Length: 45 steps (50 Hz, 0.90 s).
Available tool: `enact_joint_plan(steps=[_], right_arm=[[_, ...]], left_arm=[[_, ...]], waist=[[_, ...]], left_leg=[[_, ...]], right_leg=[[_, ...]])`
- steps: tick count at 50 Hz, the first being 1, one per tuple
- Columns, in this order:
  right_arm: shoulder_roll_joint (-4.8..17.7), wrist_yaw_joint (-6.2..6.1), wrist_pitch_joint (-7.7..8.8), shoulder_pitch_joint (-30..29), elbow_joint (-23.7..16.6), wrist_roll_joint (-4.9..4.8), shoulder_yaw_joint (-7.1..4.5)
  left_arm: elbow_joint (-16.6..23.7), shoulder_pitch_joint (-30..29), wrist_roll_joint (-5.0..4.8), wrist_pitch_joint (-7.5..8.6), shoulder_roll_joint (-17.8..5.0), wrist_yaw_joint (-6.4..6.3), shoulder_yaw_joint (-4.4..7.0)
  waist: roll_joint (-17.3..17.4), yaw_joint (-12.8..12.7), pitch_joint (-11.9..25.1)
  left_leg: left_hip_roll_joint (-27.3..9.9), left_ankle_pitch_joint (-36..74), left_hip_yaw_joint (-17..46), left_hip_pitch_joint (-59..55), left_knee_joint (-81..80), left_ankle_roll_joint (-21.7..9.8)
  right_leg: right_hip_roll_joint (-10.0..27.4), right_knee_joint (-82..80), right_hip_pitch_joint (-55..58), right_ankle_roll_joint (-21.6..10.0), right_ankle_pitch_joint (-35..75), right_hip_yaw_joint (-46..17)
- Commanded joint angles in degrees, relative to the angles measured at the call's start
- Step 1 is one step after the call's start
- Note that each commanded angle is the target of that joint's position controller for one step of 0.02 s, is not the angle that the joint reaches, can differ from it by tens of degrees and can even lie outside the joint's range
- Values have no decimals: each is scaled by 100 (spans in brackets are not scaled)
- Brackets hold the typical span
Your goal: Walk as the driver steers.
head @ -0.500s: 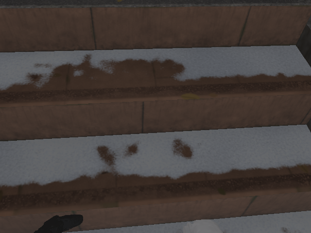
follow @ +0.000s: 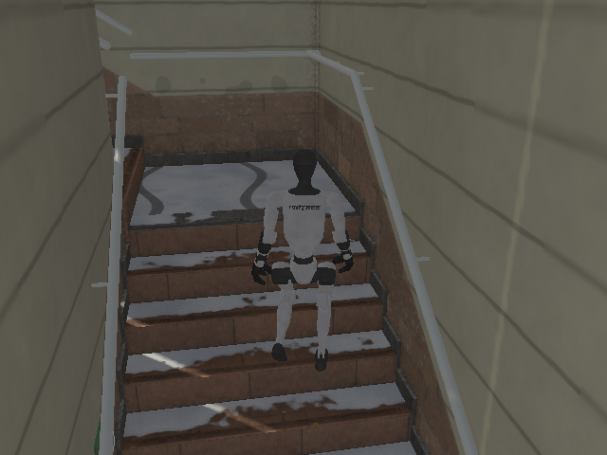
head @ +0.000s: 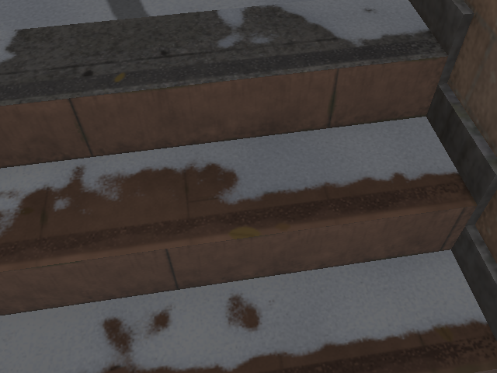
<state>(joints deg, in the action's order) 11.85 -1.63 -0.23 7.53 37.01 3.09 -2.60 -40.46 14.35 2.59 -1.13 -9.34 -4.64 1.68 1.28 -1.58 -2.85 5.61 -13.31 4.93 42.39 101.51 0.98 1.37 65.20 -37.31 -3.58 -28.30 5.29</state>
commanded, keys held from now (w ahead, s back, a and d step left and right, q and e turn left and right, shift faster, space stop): no key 0.98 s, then w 0.02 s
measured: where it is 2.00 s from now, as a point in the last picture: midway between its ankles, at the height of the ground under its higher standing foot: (269, 297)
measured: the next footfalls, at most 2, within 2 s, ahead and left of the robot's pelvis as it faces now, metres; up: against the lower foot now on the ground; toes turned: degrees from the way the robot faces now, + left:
left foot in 0.26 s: +0.12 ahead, +0.11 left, +0.00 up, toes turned +3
right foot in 0.52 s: +0.14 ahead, -0.09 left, +0.00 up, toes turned +0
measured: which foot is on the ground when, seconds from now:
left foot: up 0.00-0.24, down 0.26-1.00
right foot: down 0.00-0.26, up 0.28-0.50, down 0.52-1.00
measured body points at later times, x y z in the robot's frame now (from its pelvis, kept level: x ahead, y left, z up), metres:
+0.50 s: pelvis +0.06 +0.02 +0.08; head +0.07 +0.03 +0.53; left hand +0.19 +0.24 -0.04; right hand +0.15 -0.20 -0.04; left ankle +0.08 +0.11 -0.65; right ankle +0.10 -0.09 -0.65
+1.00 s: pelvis +0.12 +0.00 +0.09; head +0.12 +0.00 +0.54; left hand +0.16 +0.22 -0.05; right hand +0.17 -0.22 -0.05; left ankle +0.08 +0.11 -0.65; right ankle +0.10 -0.09 -0.65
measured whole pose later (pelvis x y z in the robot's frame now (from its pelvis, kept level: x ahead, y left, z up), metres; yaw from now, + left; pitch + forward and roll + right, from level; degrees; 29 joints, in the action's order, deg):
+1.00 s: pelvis +0.12 +0.00 +0.09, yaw +1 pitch +1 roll +0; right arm 7.6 -2.5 1.7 17.9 52.3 -0.3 -2.3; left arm -45.9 22.5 0.7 2.1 -6.4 -4.5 1.6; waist 0.1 0.3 1.5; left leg -0.1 -14.5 -2.7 8.5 22.0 -0.8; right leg -1.5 22.4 -10.2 -2.1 -13.2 1.7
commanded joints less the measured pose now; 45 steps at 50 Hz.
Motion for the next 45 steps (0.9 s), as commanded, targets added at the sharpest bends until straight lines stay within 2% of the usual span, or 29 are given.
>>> enact_joint_plan(steps=[1,2,3,4,5,7,8,9,10,11,12,13,14,15,16,17,18,21,22,23,25,26,27,28,30,33,34,35,45], right_arm=[[-132,-191,-211,656,-482,64,108],[-40,-217,-217,678,-511,74,75],[-12,-204,-239,461,-662,-31,76],[54,-202,-277,351,-752,-57,70],[72,-188,-311,298,-822,-169,84],[118,-88,-300,-85,-977,-254,124],[136,-76,-274,-207,-956,-261,126],[128,-71,-280,34,-804,-314,86],[102,-93,-302,248,-723,-361,70],[19,-86,-276,548,-556,-361,59],[-44,-103,-216,853,-347,-257,42],[-118,-71,-112,919,-273,-156,76],[90,-116,-52,532,-429,-134,109],[-109,-133,9,626,-496,-98,144],[-113,-165,45,637,-470,-53,164],[-21,-216,53,657,-421,35,133],[65,-260,77,674,-355,31,116],[134,-317,134,923,-145,-81,58],[82,-266,209,933,-93,-83,59],[125,-240,217,883,-1,-109,24],[44,-172,268,929,140,-238,24],[20,-124,280,897,181,-259,4],[-84,-56,304,948,175,-292,9],[-92,-45,261,1186,283,-343,-11],[21,-102,213,1311,473,-289,-53],[32,-66,243,1335,680,-216,-96],[-5,-42,274,1301,762,-315,-81],[-23,-35,289,1329,833,-332,-80],[-32,-90,258,1413,1301,-355,-71]], left_arm=[[499,-806,10,279,-220,-20,-90],[511,-660,-52,294,-301,-34,-73],[686,-766,-88,301,-333,-139,-138],[725,-694,-62,271,-442,-196,-118],[787,-465,-29,176,-601,-211,-123],[830,-58,45,12,-887,-230,4],[947,-63,82,9,-940,-237,67],[940,-219,79,-13,-910,-187,95],[891,-137,81,6,-989,-99,149],[804,-110,-15,5,-947,-30,174],[724,-94,-127,22,-766,32,137],[609,57,-190,8,-485,115,90],[807,-85,-378,-33,-91,206,-13],[733,27,-300,-50,-227,195,30],[606,156,-247,-57,-239,218,74],[622,-100,-216,-62,-175,225,61],[631,-172,-208,-42,-149,244,68],[480,-79,-149,10,-124,295,93],[286,127,-192,5,-155,318,112],[166,376,-200,10,17,284,73],[-47,771,-165,89,134,251,34],[11,759,-110,123,12,215,55],[153,619,-137,179,-311,165,126],[181,488,-147,212,-343,126,137],[151,358,-172,279,-169,99,80],[39,627,-175,363,-98,73,78],[15,650,-164,379,-78,62,99],[-21,742,-161,390,-98,54,111],[-242,1144,-180,390,-82,-6,105]], waist=[[-350,555,8],[-339,465,65],[-527,452,208],[-522,355,409],[-596,206,416],[-762,-77,355],[-892,-163,483],[-992,-70,706],[-1323,-27,685],[-1219,81,682],[-893,199,723],[-118,257,568],[1324,119,325],[1360,203,370],[1003,137,280],[711,214,228],[526,196,206],[395,248,322],[222,251,405],[422,142,435],[336,-19,589],[277,-39,524],[-89,61,297],[-627,237,160],[-535,304,-63],[-481,245,124],[-309,221,177],[-273,215,243],[-185,221,380]], left_leg=[[-58,25,413,290,373,152],[-32,48,333,408,444,249],[-304,-9,730,266,80,324],[-284,3,636,288,70,377],[-244,-548,87,345,-804,415],[-576,-1451,-336,-32,-2636,368],[-889,-1427,-226,-469,-3429,248],[-773,-1637,-894,-1447,-4102,130],[-803,-1790,-981,-2038,-4910,-42],[-713,-1090,-1182,-2642,-5580,-168],[-438,-651,-1396,-3177,-6165,-238],[-520,-411,-803,-3405,-7063,-326],[-1532,-18,1187,-3146,-7810,-946],[-2000,-99,2012,-2984,-8364,-1376],[-2051,-449,1943,-2906,-8498,-1449],[-1993,-615,1787,-2957,-8428,-1500],[-1873,-627,1519,-3077,-8430,-1452],[-1592,-54,961,-3571,-8317,-1354],[-1384,-139,598,-3480,-8280,-1221],[-1228,-232,331,-3217,-8178,-1141],[-1318,-344,239,-2393,-8172,-942],[-1295,-652,236,-2070,-8149,-813],[-1146,-963,114,-1906,-8159,-659],[-917,-747,-163,-2459,-8135,-524],[-923,-199,-258,-2966,-8115,-458],[-1051,397,-252,-3043,-8205,-476],[-1085,482,-277,-3020,-8257,-457],[-1091,546,-290,-3044,-8276,-446],[-1152,1236,-343,-3274,-8222,-379]], right_leg=[[1210,-2479,-302,-912,385,-2496],[1287,-2533,-75,-921,698,-2494],[1505,-2795,66,-908,1227,-2779],[1514,-2779,394,-978,1144,-2831],[1459,-3164,946,-1063,1300,-2538],[1349,-3389,1570,-954,1726,-2422],[1452,-3552,1724,-821,2045,-2497],[1307,-3727,1471,-767,2481,-1947],[1263,-3799,1456,-785,2842,-1794],[1223,-3611,1316,-712,3178,-1594],[1047,-3239,1237,-582,3197,-1256],[567,-2380,1103,-297,2814,-745],[-145,-1764,432,347,1152,-213],[-142,-1318,335,463,-64,-511],[-114,-1298,434,509,-210,-631],[-77,-1131,419,580,-129,-779],[-62,-1257,349,588,-76,-772],[-138,-1991,474,599,110,-554],[-309,-2463,805,541,64,-290],[-356,-3029,1375,470,411,-129],[-174,-3912,2773,198,1549,-363],[57,-4007,3079,135,1773,-607],[372,-4247,2843,17,1393,-1097],[467,-4502,2086,-86,564,-1302],[437,-4686,1722,-90,713,-1266],[366,-4564,2244,-91,1880,-1063],[397,-4561,2407,-92,2098,-1090],[414,-4547,2528,-101,2269,-1077],[489,-4491,2895,-135,3431,-986]])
